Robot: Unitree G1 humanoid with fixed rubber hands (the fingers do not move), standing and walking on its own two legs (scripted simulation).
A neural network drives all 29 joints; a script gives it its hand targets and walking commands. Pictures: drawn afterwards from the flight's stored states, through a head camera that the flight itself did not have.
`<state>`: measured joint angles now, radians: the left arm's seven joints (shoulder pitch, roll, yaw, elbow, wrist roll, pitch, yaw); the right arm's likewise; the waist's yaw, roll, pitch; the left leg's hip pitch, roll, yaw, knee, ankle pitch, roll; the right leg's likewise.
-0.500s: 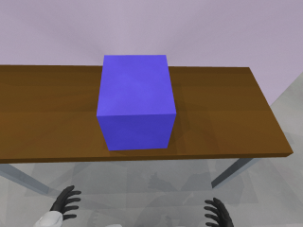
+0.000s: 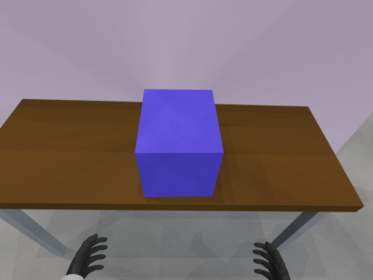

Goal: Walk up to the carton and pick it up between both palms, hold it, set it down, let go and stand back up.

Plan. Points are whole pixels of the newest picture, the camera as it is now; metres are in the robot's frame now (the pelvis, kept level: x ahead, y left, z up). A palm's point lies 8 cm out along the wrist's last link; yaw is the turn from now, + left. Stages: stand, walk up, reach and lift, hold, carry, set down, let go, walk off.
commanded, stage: reach and lift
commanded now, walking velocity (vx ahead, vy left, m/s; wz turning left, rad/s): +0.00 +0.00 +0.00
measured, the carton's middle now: (178, 143) +0.48 +0.05 -0.02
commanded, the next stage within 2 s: none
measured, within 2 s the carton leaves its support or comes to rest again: neither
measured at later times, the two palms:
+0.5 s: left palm (82, 245) +0.19 +0.24 -0.05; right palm (271, 255) +0.19 -0.18 -0.06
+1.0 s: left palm (87, 222) +0.24 +0.24 -0.03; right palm (262, 220) +0.26 -0.16 -0.03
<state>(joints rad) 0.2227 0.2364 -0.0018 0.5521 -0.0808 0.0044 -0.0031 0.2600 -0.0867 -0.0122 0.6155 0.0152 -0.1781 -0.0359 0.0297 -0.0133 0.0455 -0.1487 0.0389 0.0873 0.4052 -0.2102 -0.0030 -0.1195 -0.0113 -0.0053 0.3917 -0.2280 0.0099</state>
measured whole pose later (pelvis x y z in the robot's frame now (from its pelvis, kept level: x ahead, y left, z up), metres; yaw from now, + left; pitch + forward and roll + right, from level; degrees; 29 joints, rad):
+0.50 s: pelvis +0.01 +0.01 +0.00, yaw +0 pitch -2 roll +0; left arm 0.16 0.22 -0.04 0.60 -0.14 -0.27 0.01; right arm 0.19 -0.12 0.04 0.65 0.15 -0.36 -0.01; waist 0.04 0.00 0.03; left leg -0.14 0.03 0.09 0.43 -0.25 0.00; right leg -0.10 -0.01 0.01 0.39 -0.25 0.02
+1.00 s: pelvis +0.01 -0.01 -0.01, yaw +2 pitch +1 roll +0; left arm -0.04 0.24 -0.03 0.72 -0.22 -0.37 -0.01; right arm -0.04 -0.10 0.10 0.78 0.24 -0.45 -0.06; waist 0.04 -0.03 -0.02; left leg -0.25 0.03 0.03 0.51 -0.26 -0.01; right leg -0.21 -0.01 -0.02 0.49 -0.29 0.00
